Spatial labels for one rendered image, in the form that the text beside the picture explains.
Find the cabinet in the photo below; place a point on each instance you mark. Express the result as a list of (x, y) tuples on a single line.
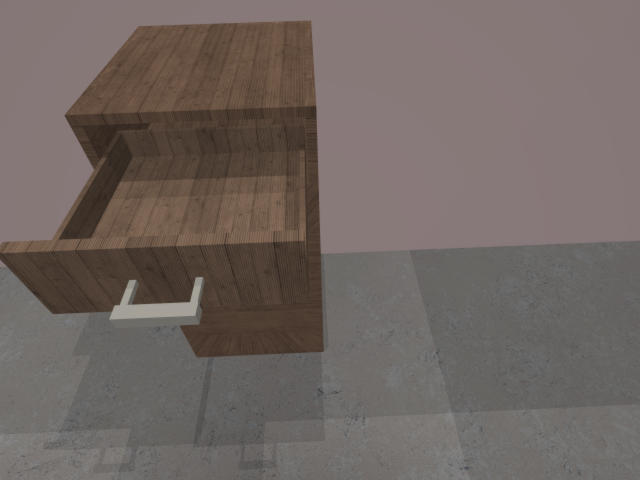
[(219, 75)]

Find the drawer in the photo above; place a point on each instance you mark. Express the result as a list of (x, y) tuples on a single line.
[(164, 206)]

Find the handle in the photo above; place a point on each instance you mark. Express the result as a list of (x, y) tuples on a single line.
[(127, 315)]

